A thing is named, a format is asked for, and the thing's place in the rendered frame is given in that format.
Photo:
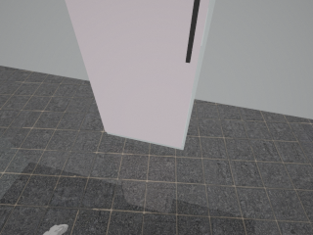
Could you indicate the handle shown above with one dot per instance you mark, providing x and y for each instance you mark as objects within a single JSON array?
[{"x": 192, "y": 30}]

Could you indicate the robot left hand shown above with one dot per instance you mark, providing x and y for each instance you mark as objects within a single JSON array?
[{"x": 57, "y": 230}]

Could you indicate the fridge door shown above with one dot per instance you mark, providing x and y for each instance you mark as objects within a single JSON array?
[{"x": 134, "y": 52}]

